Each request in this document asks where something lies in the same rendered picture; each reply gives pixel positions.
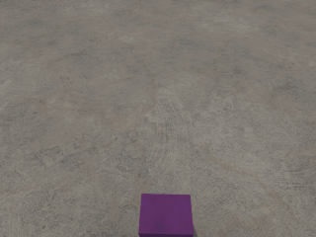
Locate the carton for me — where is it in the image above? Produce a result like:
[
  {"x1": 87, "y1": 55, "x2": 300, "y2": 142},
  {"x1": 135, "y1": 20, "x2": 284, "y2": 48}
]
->
[{"x1": 138, "y1": 194, "x2": 195, "y2": 237}]

